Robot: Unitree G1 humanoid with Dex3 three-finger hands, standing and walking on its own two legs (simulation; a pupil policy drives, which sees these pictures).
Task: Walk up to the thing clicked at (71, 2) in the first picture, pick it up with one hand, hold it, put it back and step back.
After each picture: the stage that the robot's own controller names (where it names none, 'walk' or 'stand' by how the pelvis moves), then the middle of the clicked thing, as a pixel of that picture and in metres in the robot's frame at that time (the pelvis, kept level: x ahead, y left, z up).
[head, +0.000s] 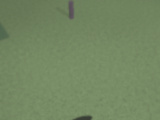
stand; (71, 10) +1.99 +0.15 -0.66
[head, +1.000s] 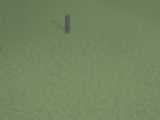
walk; (67, 24) +1.86 +0.14 -0.64
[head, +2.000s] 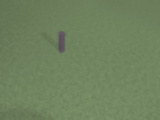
walk; (61, 42) +1.27 +0.12 -0.65
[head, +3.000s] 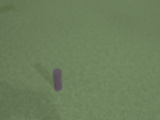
walk; (57, 80) +0.81 +0.16 -0.65
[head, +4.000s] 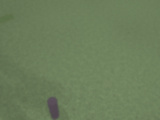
walk; (53, 108) +0.55 +0.19 -0.65
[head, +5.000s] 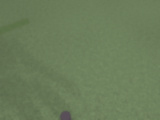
stand; out of the picture +0.44 +0.13 -0.64
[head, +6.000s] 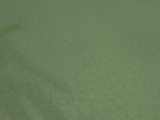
stand; out of the picture +0.40 +0.15 -0.65
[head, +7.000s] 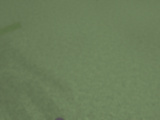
stand; out of the picture +0.41 +0.16 -0.66
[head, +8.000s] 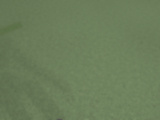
stand; out of the picture +0.40 +0.15 -0.66
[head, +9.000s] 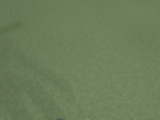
stand; out of the picture +0.40 +0.15 -0.66
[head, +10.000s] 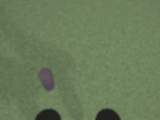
go down; (47, 81) +0.45 +0.16 -0.45
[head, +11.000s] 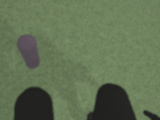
go down; (30, 54) +0.49 +0.20 -0.28
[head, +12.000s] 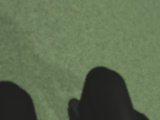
close in; out of the picture +0.47 +0.23 -0.19
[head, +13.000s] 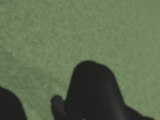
close; out of the picture +0.47 +0.26 -0.16
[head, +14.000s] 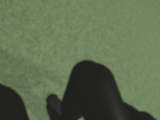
lift; out of the picture +0.44 +0.25 -0.17
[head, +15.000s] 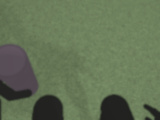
lift; (21, 77) +0.33 +0.19 +0.01
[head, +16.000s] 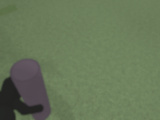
hold; (34, 94) +0.29 +0.16 +0.04
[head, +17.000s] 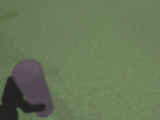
hold; (37, 93) +0.30 +0.15 +0.04
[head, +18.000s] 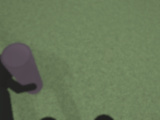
crouch; (27, 73) +0.37 +0.17 -0.02
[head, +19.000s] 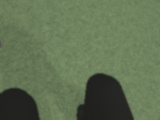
lower; out of the picture +0.49 +0.23 -0.05
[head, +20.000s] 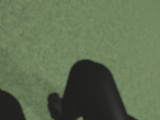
lower; out of the picture +0.45 +0.27 -0.17
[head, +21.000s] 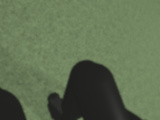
lower; out of the picture +0.45 +0.27 -0.17
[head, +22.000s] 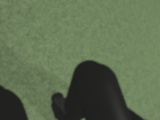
lower; out of the picture +0.44 +0.27 -0.16
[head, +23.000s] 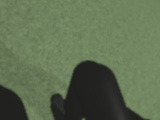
lower; out of the picture +0.44 +0.27 -0.17
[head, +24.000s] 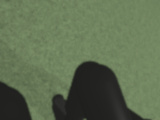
open; out of the picture +0.44 +0.25 -0.17
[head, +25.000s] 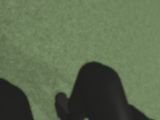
stand; out of the picture +0.43 +0.25 -0.17
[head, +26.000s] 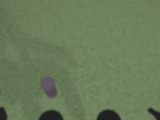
walk; (50, 88) +0.42 +0.16 -0.46
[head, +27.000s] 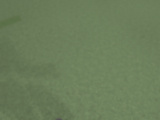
stand; out of the picture +0.38 +0.14 -0.60
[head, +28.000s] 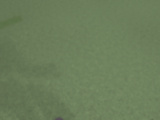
stand; out of the picture +0.39 +0.15 -0.60
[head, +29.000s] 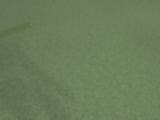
stand; out of the picture +0.40 +0.13 -0.65
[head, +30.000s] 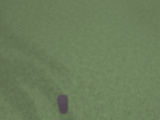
walk; (63, 104) +0.44 +0.09 -0.64
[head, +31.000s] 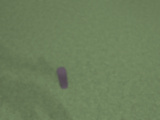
walk; (62, 78) +0.66 +0.17 -0.62
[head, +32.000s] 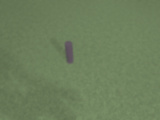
walk; (69, 52) +1.00 +0.15 -0.63
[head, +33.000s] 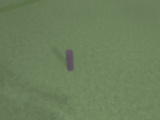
stand; (69, 60) +1.05 +0.14 -0.65
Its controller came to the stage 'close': yes
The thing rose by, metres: 0.69
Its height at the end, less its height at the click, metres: +0.00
